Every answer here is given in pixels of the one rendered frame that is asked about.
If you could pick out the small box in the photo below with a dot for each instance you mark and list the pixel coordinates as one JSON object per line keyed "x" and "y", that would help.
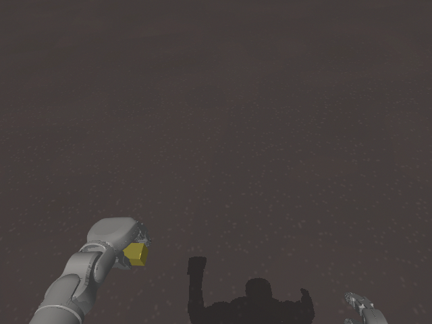
{"x": 137, "y": 253}

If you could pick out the left robot hand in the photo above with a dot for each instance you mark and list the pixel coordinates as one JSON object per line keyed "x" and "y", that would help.
{"x": 119, "y": 233}

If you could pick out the right robot hand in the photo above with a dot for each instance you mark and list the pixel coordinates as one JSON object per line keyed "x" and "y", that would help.
{"x": 364, "y": 307}

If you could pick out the left robot arm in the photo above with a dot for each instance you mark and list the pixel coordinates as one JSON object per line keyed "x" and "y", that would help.
{"x": 70, "y": 297}

